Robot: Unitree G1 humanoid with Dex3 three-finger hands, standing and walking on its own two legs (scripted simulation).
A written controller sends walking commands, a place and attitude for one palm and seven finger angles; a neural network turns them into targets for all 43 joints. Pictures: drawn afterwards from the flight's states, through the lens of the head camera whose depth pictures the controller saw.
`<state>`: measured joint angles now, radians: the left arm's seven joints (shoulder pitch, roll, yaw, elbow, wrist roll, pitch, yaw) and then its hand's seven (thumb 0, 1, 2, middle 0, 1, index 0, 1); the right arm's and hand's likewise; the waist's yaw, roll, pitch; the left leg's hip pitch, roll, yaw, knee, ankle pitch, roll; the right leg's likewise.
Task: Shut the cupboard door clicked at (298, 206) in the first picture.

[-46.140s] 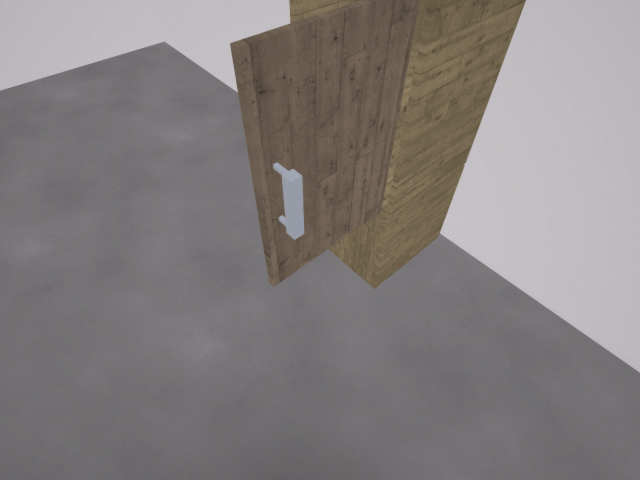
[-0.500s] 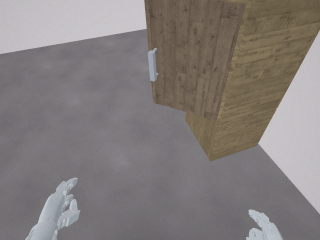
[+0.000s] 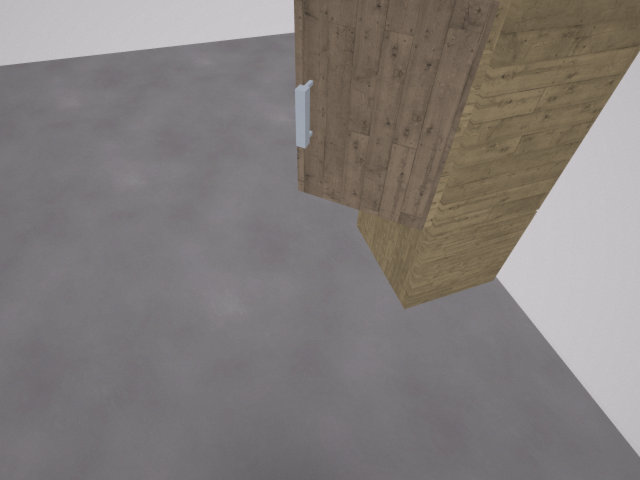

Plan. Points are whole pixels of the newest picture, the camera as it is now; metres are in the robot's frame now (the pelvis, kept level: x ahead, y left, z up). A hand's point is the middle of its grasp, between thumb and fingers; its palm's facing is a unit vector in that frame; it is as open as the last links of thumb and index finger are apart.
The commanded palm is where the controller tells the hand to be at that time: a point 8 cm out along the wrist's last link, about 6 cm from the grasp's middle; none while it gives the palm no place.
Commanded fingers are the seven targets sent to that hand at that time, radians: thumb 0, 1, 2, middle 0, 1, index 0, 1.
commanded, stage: let the arm hang, fingers relaxed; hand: left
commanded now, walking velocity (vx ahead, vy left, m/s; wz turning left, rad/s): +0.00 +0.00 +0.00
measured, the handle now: (306, 113) +0.94 +0.09 -0.06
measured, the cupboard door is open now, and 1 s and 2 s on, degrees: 46 46 46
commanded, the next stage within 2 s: look to check the result in 0.44 s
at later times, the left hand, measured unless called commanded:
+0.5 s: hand out of the picture -0.01 +0.17 -0.18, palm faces +0.01 -0.98 -0.18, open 7.4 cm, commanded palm none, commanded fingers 0.00 0.90 0.90 -0.20 -0.30 -0.20 -0.30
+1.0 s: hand out of the picture +0.02 +0.19 -0.17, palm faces +0.00 -0.97 -0.24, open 7.4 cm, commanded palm none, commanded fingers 0.00 0.90 0.90 -0.20 -0.30 -0.20 -0.30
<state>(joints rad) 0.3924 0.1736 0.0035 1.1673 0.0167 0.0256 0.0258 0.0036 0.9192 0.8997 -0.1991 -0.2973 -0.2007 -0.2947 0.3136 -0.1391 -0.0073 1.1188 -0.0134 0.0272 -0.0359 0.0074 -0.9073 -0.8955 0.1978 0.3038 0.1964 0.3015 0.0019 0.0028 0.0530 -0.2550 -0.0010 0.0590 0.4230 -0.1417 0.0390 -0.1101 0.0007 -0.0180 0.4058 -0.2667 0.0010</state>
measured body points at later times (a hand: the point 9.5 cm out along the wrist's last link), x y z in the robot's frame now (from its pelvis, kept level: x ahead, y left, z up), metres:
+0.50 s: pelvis +0.00 +0.00 +0.00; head +0.00 +0.00 +0.45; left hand -0.01 +0.22 -0.16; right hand -0.01 -0.24 -0.16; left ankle +0.06 +0.09 -0.74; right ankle -0.03 -0.12 -0.74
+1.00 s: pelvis +0.01 -0.01 +0.00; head +0.02 -0.01 +0.45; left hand +0.02 +0.24 -0.15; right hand +0.04 -0.26 -0.15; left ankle +0.06 +0.09 -0.74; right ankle -0.03 -0.12 -0.74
